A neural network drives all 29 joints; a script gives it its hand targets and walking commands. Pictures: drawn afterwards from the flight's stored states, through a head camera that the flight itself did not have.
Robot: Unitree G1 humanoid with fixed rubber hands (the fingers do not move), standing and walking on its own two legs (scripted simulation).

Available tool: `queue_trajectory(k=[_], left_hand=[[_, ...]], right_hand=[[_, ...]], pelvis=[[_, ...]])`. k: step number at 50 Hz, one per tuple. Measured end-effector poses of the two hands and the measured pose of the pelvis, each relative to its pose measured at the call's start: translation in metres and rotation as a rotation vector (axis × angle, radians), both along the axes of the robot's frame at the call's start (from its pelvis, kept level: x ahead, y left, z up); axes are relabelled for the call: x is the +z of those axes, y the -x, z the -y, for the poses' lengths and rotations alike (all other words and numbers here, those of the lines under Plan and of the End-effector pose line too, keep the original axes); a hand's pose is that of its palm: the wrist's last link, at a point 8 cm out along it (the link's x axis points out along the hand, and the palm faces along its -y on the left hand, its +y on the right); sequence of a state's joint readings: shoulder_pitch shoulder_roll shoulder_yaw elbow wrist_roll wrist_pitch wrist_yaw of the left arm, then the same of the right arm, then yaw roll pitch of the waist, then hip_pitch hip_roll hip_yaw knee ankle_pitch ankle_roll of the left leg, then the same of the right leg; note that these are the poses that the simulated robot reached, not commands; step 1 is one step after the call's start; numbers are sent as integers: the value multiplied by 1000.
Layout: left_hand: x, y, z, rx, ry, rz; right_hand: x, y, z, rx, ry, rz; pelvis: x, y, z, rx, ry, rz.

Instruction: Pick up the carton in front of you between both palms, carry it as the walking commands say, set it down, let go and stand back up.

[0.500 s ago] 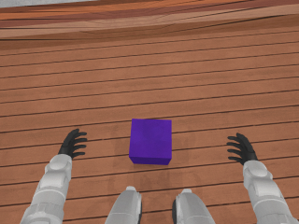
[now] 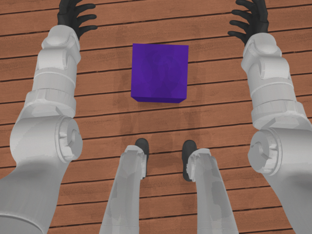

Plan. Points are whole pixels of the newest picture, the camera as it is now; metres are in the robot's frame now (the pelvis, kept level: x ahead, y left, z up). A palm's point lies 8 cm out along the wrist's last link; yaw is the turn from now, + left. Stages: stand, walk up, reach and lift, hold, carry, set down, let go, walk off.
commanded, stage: reach and lift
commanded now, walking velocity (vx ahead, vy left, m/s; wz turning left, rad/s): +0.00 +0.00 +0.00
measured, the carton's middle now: (159, 77) +0.52 +0.03 -0.52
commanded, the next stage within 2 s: none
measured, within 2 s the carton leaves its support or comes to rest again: leaves its support in 1.78 s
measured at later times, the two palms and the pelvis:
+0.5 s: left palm (101, 65) +0.51 +0.23 -0.31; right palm (219, 66) +0.52 -0.16 -0.31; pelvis +0.01 -0.01 -0.15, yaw +0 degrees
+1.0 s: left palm (116, 73) +0.52 +0.21 -0.46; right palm (206, 75) +0.52 -0.16 -0.46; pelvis -0.02 -0.01 -0.27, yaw -1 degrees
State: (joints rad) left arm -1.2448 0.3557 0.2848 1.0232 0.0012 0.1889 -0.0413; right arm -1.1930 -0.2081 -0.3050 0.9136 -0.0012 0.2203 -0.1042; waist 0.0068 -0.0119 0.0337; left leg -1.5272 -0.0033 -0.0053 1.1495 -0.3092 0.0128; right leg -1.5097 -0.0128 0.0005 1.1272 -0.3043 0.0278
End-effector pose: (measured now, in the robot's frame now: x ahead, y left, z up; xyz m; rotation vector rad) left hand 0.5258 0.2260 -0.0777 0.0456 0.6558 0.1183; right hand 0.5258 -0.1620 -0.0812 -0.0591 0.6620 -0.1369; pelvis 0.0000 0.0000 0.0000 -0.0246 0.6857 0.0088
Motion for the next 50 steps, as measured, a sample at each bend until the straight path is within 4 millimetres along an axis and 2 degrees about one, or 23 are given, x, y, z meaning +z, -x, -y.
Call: queue_trajectory(k=[3,7,12,18,23,27,32,37,46,50], left_hand=[[-12,-10,4,-1,0,8],[-35,-12,5,8,0,1],[-78,-7,5,26,-2,-20],[-150,5,5,49,-8,-45],[-209,13,0,60,-21,-38],[-246,15,-1,60,-21,-24],[-279,12,3,57,-15,-24],[-309,9,10,52,-7,-52],[-370,10,14,42,-6,-89],[-384,7,15,38,-18,-84]], right_hand=[[-12,-9,-4,0,1,9],[-35,-11,-5,-3,-1,4],[-78,-7,-3,-6,-1,-16],[-149,0,1,0,0,-35],[-208,4,2,10,3,-27],[-245,7,2,13,2,-19],[-278,6,0,7,-3,-25],[-306,4,-3,4,-11,-49],[-365,5,-5,9,-12,-88],[-378,1,-5,7,-17,-74]], pelvis=[[-2,-5,0,-1,3,-42],[-6,-15,-1,-4,4,-103],[-28,-26,0,-7,5,-186],[-79,-26,4,-5,6,-247],[-129,-16,8,-5,3,-235],[-168,-4,11,-4,3,-190],[-206,11,13,-5,5,-116],[-233,22,13,-10,8,-57],[-266,27,9,-13,11,9],[-275,24,6,-18,9,45]])
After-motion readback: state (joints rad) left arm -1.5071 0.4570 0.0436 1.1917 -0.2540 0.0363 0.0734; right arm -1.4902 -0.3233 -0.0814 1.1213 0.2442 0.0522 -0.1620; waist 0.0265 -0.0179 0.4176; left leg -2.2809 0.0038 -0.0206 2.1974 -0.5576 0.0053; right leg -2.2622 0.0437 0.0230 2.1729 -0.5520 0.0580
